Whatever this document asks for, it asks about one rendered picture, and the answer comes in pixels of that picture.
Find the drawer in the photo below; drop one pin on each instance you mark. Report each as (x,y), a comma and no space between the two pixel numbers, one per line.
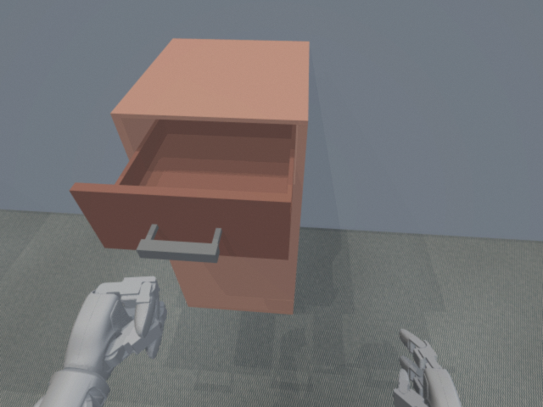
(190,177)

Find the handle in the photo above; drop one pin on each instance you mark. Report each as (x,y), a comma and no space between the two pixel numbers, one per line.
(149,248)

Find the left robot hand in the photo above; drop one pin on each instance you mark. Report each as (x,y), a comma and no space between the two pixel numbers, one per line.
(93,345)

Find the right robot hand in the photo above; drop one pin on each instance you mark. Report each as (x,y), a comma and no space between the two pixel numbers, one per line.
(433,385)

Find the left robot forearm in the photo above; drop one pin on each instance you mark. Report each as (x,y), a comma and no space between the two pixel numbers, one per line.
(75,388)

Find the cabinet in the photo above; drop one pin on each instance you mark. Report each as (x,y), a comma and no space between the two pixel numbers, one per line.
(248,81)

